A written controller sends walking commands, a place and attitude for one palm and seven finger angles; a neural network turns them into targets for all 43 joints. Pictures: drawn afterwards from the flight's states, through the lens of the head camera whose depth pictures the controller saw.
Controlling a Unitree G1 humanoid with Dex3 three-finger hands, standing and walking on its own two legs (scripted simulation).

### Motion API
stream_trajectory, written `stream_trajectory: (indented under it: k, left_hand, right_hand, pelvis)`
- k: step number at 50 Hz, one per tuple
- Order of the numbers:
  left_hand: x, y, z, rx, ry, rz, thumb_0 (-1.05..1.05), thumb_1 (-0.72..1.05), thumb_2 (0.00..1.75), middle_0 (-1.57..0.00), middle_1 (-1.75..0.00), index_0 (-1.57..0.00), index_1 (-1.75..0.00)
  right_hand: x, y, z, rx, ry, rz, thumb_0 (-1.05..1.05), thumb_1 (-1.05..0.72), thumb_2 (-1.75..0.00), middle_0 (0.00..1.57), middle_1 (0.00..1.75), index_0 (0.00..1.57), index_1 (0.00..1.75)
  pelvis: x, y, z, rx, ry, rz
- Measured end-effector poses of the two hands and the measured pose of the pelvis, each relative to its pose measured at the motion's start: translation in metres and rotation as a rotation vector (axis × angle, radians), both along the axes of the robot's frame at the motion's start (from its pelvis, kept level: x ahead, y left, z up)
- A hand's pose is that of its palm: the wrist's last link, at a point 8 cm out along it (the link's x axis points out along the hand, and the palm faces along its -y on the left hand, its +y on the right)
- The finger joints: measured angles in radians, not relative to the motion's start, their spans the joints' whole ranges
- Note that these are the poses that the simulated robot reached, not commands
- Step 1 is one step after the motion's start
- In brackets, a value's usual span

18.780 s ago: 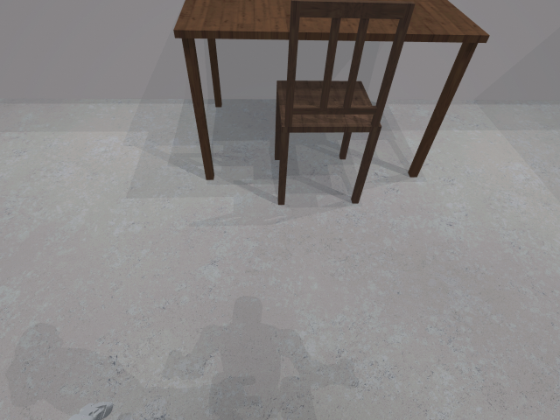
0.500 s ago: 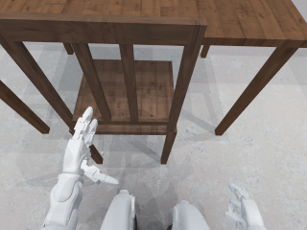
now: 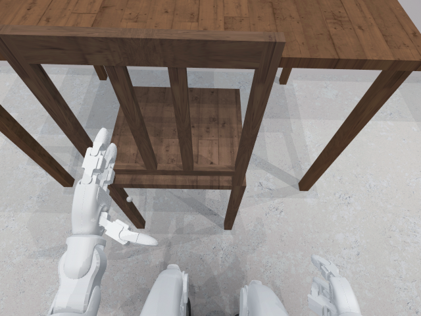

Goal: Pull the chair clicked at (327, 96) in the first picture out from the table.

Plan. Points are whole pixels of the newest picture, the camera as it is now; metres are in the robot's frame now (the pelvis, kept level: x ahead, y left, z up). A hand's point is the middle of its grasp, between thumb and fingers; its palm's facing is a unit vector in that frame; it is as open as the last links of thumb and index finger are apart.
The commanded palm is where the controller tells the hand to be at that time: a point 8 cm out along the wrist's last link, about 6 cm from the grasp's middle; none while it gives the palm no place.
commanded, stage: aim the fingers beside a spindle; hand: left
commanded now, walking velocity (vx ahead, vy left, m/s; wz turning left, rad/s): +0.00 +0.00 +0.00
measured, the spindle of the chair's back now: (138, 128) +0.46 +0.17 +0.05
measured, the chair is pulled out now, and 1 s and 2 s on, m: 0.00 0.00 0.00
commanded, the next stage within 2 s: push the fingers through the gap in 1.08 s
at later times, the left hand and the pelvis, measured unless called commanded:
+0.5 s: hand (150, 216) +0.30 +0.13 -0.01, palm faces -0.05 -1.00 +0.03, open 17.0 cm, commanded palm +0.28 +0.20 +0.02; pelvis +0.00 +0.00 +0.00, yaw +0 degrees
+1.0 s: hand (124, 191) +0.31 +0.17 +0.06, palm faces +0.09 -0.99 -0.08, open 16.9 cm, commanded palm +0.29 +0.21 +0.02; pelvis +0.01 +0.00 +0.00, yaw +0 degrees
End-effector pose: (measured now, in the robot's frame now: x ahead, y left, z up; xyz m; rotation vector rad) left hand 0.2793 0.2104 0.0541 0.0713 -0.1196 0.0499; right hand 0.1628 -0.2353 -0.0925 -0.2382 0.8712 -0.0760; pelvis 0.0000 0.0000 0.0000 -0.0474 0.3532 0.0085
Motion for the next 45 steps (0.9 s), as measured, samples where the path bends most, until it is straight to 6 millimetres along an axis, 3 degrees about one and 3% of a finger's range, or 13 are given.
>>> stream_trajectory:
  k: [3, 7, 11, 14, 16, 20, 24, 27, 32, 36, 39, 41, 45]
  left_hand:
    - [0.006, 0.004, -0.023, -0.022, 0.120, -0.009, -0.01, -0.50, 0.30, -0.06, -0.08, -0.06, -0.08]
    - [-0.005, -0.012, -0.057, -0.088, 0.284, -0.068, -0.01, -0.50, 0.30, -0.06, -0.08, -0.06, -0.08]
    - [-0.017, -0.020, -0.035, -0.080, 0.184, -0.068, -0.02, -0.50, 0.30, -0.06, -0.08, -0.06, -0.08]
    - [-0.016, -0.010, -0.003, -0.028, 0.030, -0.018, -0.02, -0.50, 0.30, -0.07, -0.08, -0.07, -0.08]
    - [-0.009, 0.000, 0.004, 0.002, -0.015, 0.009, -0.02, -0.50, 0.30, -0.07, -0.08, -0.07, -0.08]
    - [0.006, 0.004, -0.029, -0.022, 0.130, -0.008, -0.01, -0.50, 0.30, -0.06, -0.08, -0.06, -0.08]
    - [0.001, -0.017, -0.062, -0.089, 0.291, -0.089, -0.01, -0.50, 0.30, -0.06, -0.08, -0.06, -0.08]
    - [-0.006, -0.025, -0.045, -0.088, 0.221, -0.096, -0.02, -0.50, 0.30, -0.06, -0.08, -0.06, -0.08]
    - [-0.003, 0.000, 0.006, 0.000, -0.002, 0.017, -0.02, -0.50, 0.30, -0.07, -0.08, -0.07, -0.08]
    - [0.007, 0.014, -0.018, -0.008, 0.108, 0.029, -0.01, -0.50, 0.30, -0.06, -0.08, -0.06, -0.08]
    - [0.006, -0.001, -0.055, -0.073, 0.270, -0.045, -0.01, -0.50, 0.30, -0.06, -0.08, -0.06, -0.08]
    - [0.002, -0.017, -0.066, -0.101, 0.311, -0.096, -0.01, -0.50, 0.30, -0.06, -0.08, -0.06, -0.08]
    - [-0.001, -0.025, -0.033, -0.079, 0.156, -0.091, -0.02, -0.50, 0.30, -0.06, -0.08, -0.06, -0.08]
  right_hand:
    - [0.000, 0.002, -0.002, 0.020, 0.008, 0.001, 0.01, -0.90, -0.90, 0.20, 0.30, 0.20, 0.29]
    - [0.000, 0.000, 0.001, 0.011, -0.002, -0.018, 0.01, -0.90, -0.90, 0.20, 0.30, 0.20, 0.29]
    - [-0.001, -0.003, 0.006, -0.015, -0.018, -0.029, 0.01, -0.90, -0.90, 0.20, 0.30, 0.20, 0.29]
    - [-0.002, -0.002, 0.006, -0.015, -0.011, -0.016, 0.01, -0.90, -0.90, 0.20, 0.30, 0.20, 0.29]
    - [-0.002, -0.001, 0.002, -0.006, 0.000, -0.001, 0.01, -0.90, -0.90, 0.20, 0.30, 0.20, 0.29]
    - [-0.003, -0.002, -0.004, 0.010, 0.018, 0.000, 0.01, -0.90, -0.90, 0.20, 0.30, 0.20, 0.29]
    - [-0.005, -0.005, -0.002, -0.004, 0.012, -0.028, 0.01, -0.90, -0.90, 0.20, 0.30, 0.20, 0.29]
    - [-0.007, -0.007, 0.003, -0.021, 0.001, -0.046, 0.01, -0.90, -0.90, 0.20, 0.30, 0.20, 0.29]
    - [-0.008, -0.005, 0.003, -0.007, 0.019, -0.026, 0.01, -0.90, -0.90, 0.20, 0.30, 0.20, 0.29]
    - [-0.007, -0.003, -0.004, 0.016, 0.037, -0.009, 0.01, -0.90, -0.90, 0.20, 0.30, 0.20, 0.29]
    - [-0.005, -0.005, -0.004, 0.006, 0.032, -0.018, 0.01, -0.90, -0.90, 0.20, 0.30, 0.20, 0.29]
    - [-0.003, -0.007, -0.001, -0.013, 0.019, -0.031, 0.01, -0.90, -0.90, 0.20, 0.30, 0.20, 0.29]
    - [-0.002, -0.009, 0.006, -0.038, -0.001, -0.048, 0.01, -0.90, -0.90, 0.20, 0.30, 0.20, 0.29]
  pelvis:
    - [-0.001, 0.000, -0.001, 0.001, 0.001, 0.002]
    - [-0.001, 0.000, -0.001, 0.000, 0.006, -0.001]
    - [0.001, 0.000, 0.001, 0.001, 0.001, -0.007]
    - [0.001, -0.001, 0.002, 0.002, -0.004, -0.004]
    - [0.000, -0.002, 0.001, -0.001, -0.004, 0.002]
    - [-0.003, -0.002, -0.002, -0.002, 0.001, 0.007]
    - [-0.002, -0.001, -0.003, -0.004, 0.011, 0.001]
    - [0.001, -0.001, 0.000, 0.000, 0.010, -0.010]
    - [0.004, -0.002, 0.004, 0.003, 0.002, -0.007]
    - [0.003, -0.003, 0.001, 0.001, 0.004, 0.004]
    - [0.002, -0.002, -0.001, -0.003, 0.010, 0.007]
    - [0.002, -0.001, -0.001, -0.004, 0.015, 0.002]
    - [0.005, 0.000, 0.001, 0.000, 0.013, -0.011]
